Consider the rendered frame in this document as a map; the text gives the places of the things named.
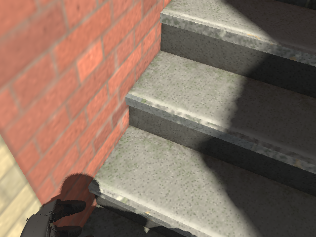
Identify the robot left hand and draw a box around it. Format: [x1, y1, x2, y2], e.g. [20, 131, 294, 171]
[20, 198, 94, 237]

